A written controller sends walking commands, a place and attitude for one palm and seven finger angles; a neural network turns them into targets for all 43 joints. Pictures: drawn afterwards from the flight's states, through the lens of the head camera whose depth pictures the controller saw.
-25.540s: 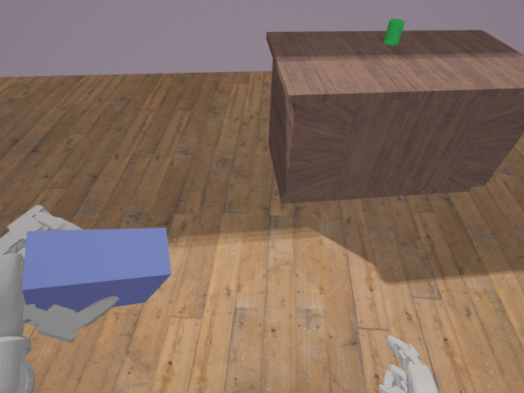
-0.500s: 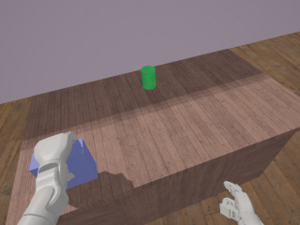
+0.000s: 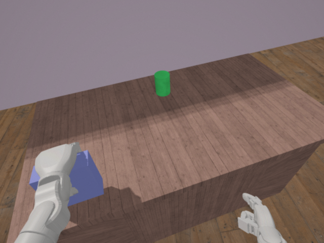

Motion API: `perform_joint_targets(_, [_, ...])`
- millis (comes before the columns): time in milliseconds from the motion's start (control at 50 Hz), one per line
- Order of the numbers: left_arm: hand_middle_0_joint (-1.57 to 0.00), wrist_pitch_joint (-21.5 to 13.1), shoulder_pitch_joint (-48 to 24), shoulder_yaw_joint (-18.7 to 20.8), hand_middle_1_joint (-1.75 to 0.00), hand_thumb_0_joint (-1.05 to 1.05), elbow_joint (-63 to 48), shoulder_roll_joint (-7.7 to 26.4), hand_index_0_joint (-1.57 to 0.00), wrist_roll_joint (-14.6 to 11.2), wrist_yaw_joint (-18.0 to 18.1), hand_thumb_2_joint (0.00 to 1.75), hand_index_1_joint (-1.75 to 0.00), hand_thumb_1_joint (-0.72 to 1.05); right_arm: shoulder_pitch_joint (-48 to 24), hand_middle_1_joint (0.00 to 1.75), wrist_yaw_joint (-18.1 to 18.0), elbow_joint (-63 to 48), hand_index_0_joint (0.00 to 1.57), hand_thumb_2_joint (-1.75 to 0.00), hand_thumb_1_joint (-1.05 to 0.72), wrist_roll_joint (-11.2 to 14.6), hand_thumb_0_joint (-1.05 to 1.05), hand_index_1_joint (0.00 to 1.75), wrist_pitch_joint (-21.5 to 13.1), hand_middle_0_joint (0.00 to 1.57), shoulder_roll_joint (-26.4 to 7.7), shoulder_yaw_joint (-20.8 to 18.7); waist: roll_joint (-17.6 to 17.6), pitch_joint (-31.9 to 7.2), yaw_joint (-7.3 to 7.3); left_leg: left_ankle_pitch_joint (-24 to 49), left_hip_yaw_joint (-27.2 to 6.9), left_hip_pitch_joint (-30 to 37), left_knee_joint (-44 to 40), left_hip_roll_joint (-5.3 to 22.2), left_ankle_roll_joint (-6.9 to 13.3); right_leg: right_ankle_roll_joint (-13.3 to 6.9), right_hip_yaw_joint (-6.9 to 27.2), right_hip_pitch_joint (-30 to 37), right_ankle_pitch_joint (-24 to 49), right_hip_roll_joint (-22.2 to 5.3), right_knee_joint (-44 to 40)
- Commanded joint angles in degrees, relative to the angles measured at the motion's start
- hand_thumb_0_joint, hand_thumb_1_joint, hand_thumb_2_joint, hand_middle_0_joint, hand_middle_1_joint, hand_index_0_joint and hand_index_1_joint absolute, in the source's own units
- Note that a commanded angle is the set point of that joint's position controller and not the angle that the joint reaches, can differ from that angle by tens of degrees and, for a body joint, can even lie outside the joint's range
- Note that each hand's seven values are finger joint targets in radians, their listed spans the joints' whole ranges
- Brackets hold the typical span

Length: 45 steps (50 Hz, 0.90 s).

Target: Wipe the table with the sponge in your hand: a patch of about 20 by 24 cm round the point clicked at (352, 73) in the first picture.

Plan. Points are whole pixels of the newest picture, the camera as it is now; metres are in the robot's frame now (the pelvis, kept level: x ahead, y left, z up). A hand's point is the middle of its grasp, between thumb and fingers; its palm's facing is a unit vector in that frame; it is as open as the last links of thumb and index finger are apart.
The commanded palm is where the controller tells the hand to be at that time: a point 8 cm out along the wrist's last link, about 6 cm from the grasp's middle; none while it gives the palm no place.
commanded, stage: lower the sponge onto the table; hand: left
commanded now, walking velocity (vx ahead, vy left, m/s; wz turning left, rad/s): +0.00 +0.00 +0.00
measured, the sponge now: (74, 185) +0.24 +0.29 -0.01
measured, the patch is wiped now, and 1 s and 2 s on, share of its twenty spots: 0.00 0.05 0.50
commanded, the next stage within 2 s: wipe forward along the first lane in 1.02 s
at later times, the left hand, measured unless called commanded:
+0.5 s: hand (73, 176) +0.25 +0.28 +0.03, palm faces -0.05 -0.09 -0.99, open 9.9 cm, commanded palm +0.23 +0.28 +0.09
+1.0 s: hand (69, 180) +0.24 +0.30 +0.01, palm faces -0.06 -0.09 -0.99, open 9.9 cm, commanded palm +0.22 +0.29 +0.07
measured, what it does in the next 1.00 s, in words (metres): stands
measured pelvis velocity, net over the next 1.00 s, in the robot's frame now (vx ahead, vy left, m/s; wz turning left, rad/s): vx -0.01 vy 0.00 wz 0.00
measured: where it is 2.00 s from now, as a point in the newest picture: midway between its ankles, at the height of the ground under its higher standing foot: outside the picture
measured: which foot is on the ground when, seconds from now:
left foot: down 0.00-1.00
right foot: down 0.00-1.00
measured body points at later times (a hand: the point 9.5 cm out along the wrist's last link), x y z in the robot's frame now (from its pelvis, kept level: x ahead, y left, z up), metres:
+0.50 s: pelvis +0.00 +0.01 +0.00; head -0.01 -0.03 +0.45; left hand +0.25 +0.28 +0.08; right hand +0.23 -0.21 -0.09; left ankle +0.01 +0.09 -0.74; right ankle +0.00 -0.08 -0.74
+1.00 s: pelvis -0.01 +0.00 +0.00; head -0.01 -0.02 +0.45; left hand +0.24 +0.30 +0.07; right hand +0.22 -0.22 -0.10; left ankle +0.01 +0.09 -0.74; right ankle +0.00 -0.08 -0.74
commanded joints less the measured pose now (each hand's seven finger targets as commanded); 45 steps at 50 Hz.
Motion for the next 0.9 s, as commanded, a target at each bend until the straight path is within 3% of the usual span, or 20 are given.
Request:
perform_joint_targets(0, [-1.2, -2.75, -16.74, 6.52, -1.6, 0.0, -13.44, 12.15, -1.2, 2.45, 2.36, 1.3, -1.6, 0.1, -11.38, 0.3, -0.74, -9.64, 0.2, -0.9, -0.9, -0.7, 0.0, 0.3, -3.86, 0.2, -5.85, -2.06, -0.9, -12.87, -0.05, 11.29, -5.34, 5.08, -1.15, 0.14, 0.11, -0.86, 8.18, 3.1, 11.84, -3.05, -3.27])
perform_joint_targets(40, [-1.2, -3.9, -17.25, 8.8, -1.6, 0.0, -14.44, 14.64, -1.2, 2.37, 3.08, 1.3, -1.6, 0.1, -10.69, 0.3, -0.85, -9.29, 0.2, -0.9, -0.9, -0.9, 0.0, 0.3, -4.11, 0.2, -6.18, -2.34, 0.1, -12.71, -0.07, 10.39, -5.64, 5.03, -1.45, 0.37, -0.12, -1.15, 8.98, 2.87, 10.37, -2.72, -3.55])
perform_joint_targets(80, [-1.2, -4.38, -15.93, 7.92, -1.6, 0.0, -13.18, 12.55, -1.2, 2.33, 3.76, 1.3, -1.6, 0.1, -10.49, 0.3, -0.83, -9.35, 0.2, -0.9, -0.9, -0.79, 0.0, 0.3, -4.53, 0.2, -5.72, -2.45, -1.21, -11.86, -0.03, 10.5, -5.63, 4.6, -1.57, 0.53, -0.08, -0.96, 8.22, 2.49, 9.99, -2.89, -3.52])
perform_joint_targets(140, [-1.2, -3.92, -16.57, 9.45, -1.6, 0.0, -12.81, 14.25, -1.2, 2.67, 4.76, 1.3, -1.6, 0.1, -10.97, 0.3, -0.7, -8.76, 0.2, -0.9, -0.9, -0.78, 0.0, 0.3, -4.49, 0.2, -6.2, -2.63, -0.42, -12.27, 0.48, 10.48, -5.98, 4.77, -2.08, 0.59, -0.61, -1.25, 8.73, 2.34, 9.04, -2.63, -3.61])
perform_joint_targets(180, [-1.2, -3.3, -15.96, 6.05, -1.6, 0.0, -11.74, 10.13, -1.2, 2.54, 4.94, 1.3, -1.6, 0.1, -10.95, 0.3, -0.4, -8.96, 0.2, -0.9, -0.9, -0.47, 0.0, 0.3, -4.63, 0.2, -5.74, -2.63, -0.83, -11.94, 0.07, 10.45, -5.94, 4.68, -2.22, 0.89, -0.84, -1.06, 7.39, 1.45, 8.39, -2.67, -3.39])
perform_joint_targets(280, [-1.2, -2.07, -14.78, 4.4, -1.6, 0.0, -10.92, 8.22, -1.2, 2.35, 4.88, 1.3, -1.6, 0.1, -10.69, 0.3, -0.07, -9.3, 0.2, -0.9, -0.9, -0.42, 0.0, 0.3, -4.48, 0.2, -5.88, -2.76, -2.88, -12.84, -0.15, 10.89, -5.81, 4.64, -1.91, 1.12, -0.73, -0.94, 6.93, 1.7, 9.42, -2.6, -2.83])
perform_joint_targets(340, [-1.2, -1.95, -16.42, 7.3, -1.6, 0.0, -10.98, 12.0, -1.2, 3.06, 5.2, 1.3, -1.6, 0.1, -11.02, 0.3, -0.13, -8.83, 0.2, -0.9, -0.9, -0.7, 0.0, 0.3, -3.83, 0.2, -6.55, -2.59, -2.84, -12.58, 0.21, 10.19, -6.05, 3.61, -2.05, 0.76, -0.87, -1.19, 8.44, 2.24, 9.61, -2.42, -2.89])
perform_joint_targets(400, [-1.2, -2.39, -15.37, 5.27, -1.6, 0.0, -10.87, 9.22, -1.2, 3.64, 5.83, 1.3, -1.6, 0.1, -11.04, 0.3, 0.02, -9.1, 0.2, -0.9, -0.9, -0.7, 0.0, 0.3, -4.06, 0.2, -5.9, -2.69, -1.92, -13.53, 0.38, 11.59, -5.79, 4.46, -1.5, 0.85, -0.86, -1.04, 7.27, 2.06, 10.76, -2.56, -2.33])
perform_joint_targets(440, [-1.2, -2.41, -14.42, 8.61, -1.6, 0.0, -11.52, 12.72, -1.2, 3.58, 6.54, 1.3, -1.6, 0.1, -11.02, 0.3, -0.02, -8.84, 0.2, -0.9, -0.9, -0.98, 0.0, 0.3, -3.85, 0.2, -6.42, -2.79, -1.57, -13.77, 0.99, 11.47, -5.99, 4.11, -1.37, 0.65, -0.9, -1.39, 8.6, 2.83, 11.32, -2.33, -2.32])
perform_joint_targets(460, [-1.2, -2.33, -14.36, 5.77, -1.6, 0.0, -11.48, 9.16, -1.2, 3.27, 6.57, 1.3, -1.6, 0.1, -10.99, 0.3, 0.04, -9.38, 0.2, -0.9, -0.9, -0.68, 0.0, 0.3, -3.85, 0.2, -5.7, -2.71, -1.16, -13.27, 0.33, 11.19, -5.61, 3.61, -1.39, 0.67, -0.78, -1.09, 7.5, 2.66, 11.14, -2.57, -2.15])
perform_joint_targets(520, [-1.2, -1.56, -15.85, 5.4, -1.6, 0.0, -8.38, 9.26, -1.2, 3.59, 6.63, 1.3, -1.6, 0.1, -11.24, 0.3, -0.11, -8.71, 0.2, -0.9, -0.9, -0.49, 0.0, 0.3, -3.62, 0.2, -5.99, -2.59, -2.54, -11.54, 0.06, 9.72, -5.79, 3.23, -1.5, 0.62, -0.73, -0.99, 7.67, 0.9, 9.21, -2.58, -2.94])
perform_joint_targets(540, [-1.2, -1.73, -17.81, 7.21, -1.6, 0.0, -9.48, 11.76, -1.2, 3.54, 6.73, 1.3, -1.6, 0.1, -11.06, 0.3, -0.36, -8.5, 0.2, -0.9, -0.9, -0.62, 0.0, 0.3, -3.57, 0.2, -6.4, -2.66, -2.26, -12.15, -0.03, 9.22, -5.76, 3.67, -1.4, 0.54, -0.64, -1.23, 8.65, 1.04, 9.03, -2.27, -3.06])
perform_joint_targets(600, [-1.2, -2.38, -15.93, 4.37, -1.6, 0.0, -8.63, 8.25, -1.2, 3.44, 6.4, 1.3, -1.6, 0.1, -10.65, 0.3, -0.27, -8.88, 0.2, -0.9, -0.9, -0.53, 0.0, 0.3, -3.94, 0.2, -5.87, -2.79, -1.9, -12.94, -0.31, 10.96, -5.49, 3.95, -0.55, 0.45, -0.46, -1.07, 7.58, 1.27, 11.41, -2.56, -2.48])
perform_joint_targets(640, [-1.2, -2.98, -14.93, 7.07, -1.6, 0.0, -8.56, 11.23, -1.2, 3.02, 6.48, 1.3, -1.6, 0.1, -10.0, 0.3, -0.42, -8.59, 0.2, -0.9, -0.9, -0.7, 0.0, 0.3, -3.84, 0.2, -6.43, -3.05, -1.47, -12.88, -0.26, 10.37, -5.6, 3.32, -0.37, 0.37, -0.43, -1.24, 8.62, 1.61, 11.42, -2.33, -2.48])
perform_joint_targets(680, [-1.2, -3.68, -15.52, 5.0, -1.6, 0.0, -7.76, 8.6, -1.2, 3.05, 6.46, 1.3, -1.6, 0.1, -9.59, 0.3, -0.35, -8.7, 0.2, -0.9, -0.9, -0.49, 0.0, 0.3, -3.98, 0.2, -5.87, -3.09, -1.91, -12.33, -0.83, 10.07, -5.18, 2.96, -0.24, 0.48, -0.29, -1.01, 7.7, 0.82, 11.45, -2.53, -2.29])
perform_joint_targets(740, [-1.2, -4.73, -14.41, 8.72, -1.6, 0.0, -8.3, 12.36, -1.2, 3.1, 7.03, 1.3, -1.6, 0.1, -9.29, 0.3, -0.33, -8.4, 0.2, -0.9, -0.9, -0.78, 0.0, 0.3, -3.88, 0.2, -6.57, -3.47, -1.7, -13.97, -0.06, 10.91, -5.36, 2.76, 0.16, 0.35, -0.39, -1.27, 8.86, 2.14, 13.28, -2.48, -1.8])
perform_joint_targets(760, [-1.2, -4.77, -13.6, 6.21, -1.6, 0.0, -8.04, 9.32, -1.2, 3.18, 7.08, 1.3, -1.6, 0.1, -9.53, 0.3, -0.25, -9.02, 0.2, -0.9, -0.9, -0.79, 0.0, 0.3, -3.93, 0.2, -5.97, -3.24, -1.21, -13.81, -0.08, 10.93, -5.32, 2.48, 0.12, 0.24, -0.32, -1.05, 7.73, 2.03, 13.0, -2.66, -1.62])
perform_joint_targets(820, [-1.2, -4.97, -12.86, 6.21, -1.6, 0.0, -6.05, 8.85, -1.2, 3.19, 7.81, 1.3, -1.6, 0.1, -8.91, 0.3, -0.21, -8.64, 0.2, -0.9, -0.9, -0.65, 0.0, 0.3, -3.96, 0.2, -6.1, -3.52, -2.7, -12.91, -0.49, 10.61, -4.88, 1.61, 0.37, 0.39, -0.29, -0.91, 8.03, 1.3, 13.27, -2.8, -1.69])
perform_joint_targets(840, [-1.2, -4.95, -13.57, 8.63, -1.6, 0.0, -6.1, 11.54, -1.2, 2.94, 8.13, 1.3, -1.6, 0.1, -8.79, 0.3, -0.26, -8.24, 0.2, -0.9, -0.9, -0.58, 0.0, 0.3, -3.88, 0.2, -6.59, -3.68, -2.31, -12.52, -0.41, 9.71, -5.23, 1.45, 0.15, 0.43, -0.44, -1.18, 8.81, 1.01, 11.85, -2.46, -1.91])
perform_joint_targets(880, [-1.2, -4.6, -12.5, 6.89, -1.6, 0.0, -4.4, 9.16, -1.2, 2.56, 8.24, 1.3, -1.6, 0.1, -8.73, 0.3, -0.23, -8.4, 0.2, -0.9, -0.9, -0.32, 0.0, 0.3, -3.86, 0.2, -6.22, -3.63, -3.01, -12.22, -0.61, 8.86, -4.79, 0.86, 0.15, 0.49, -0.19, -0.87, 7.89, 0.72, 11.27, -2.69, -1.86])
